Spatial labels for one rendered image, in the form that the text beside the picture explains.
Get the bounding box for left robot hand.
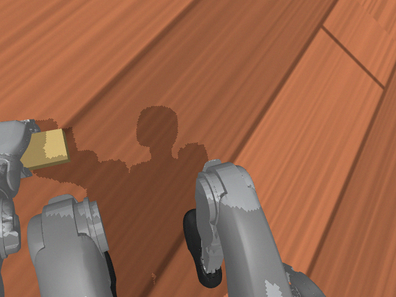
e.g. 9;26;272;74
0;119;41;178

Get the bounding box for right robot foot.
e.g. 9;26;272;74
183;209;222;288

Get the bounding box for right robot hand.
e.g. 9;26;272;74
283;263;326;297

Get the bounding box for left robot arm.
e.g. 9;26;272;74
0;155;21;297

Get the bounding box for small box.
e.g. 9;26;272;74
20;129;71;171

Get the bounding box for left robot foot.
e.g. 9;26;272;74
104;251;117;297

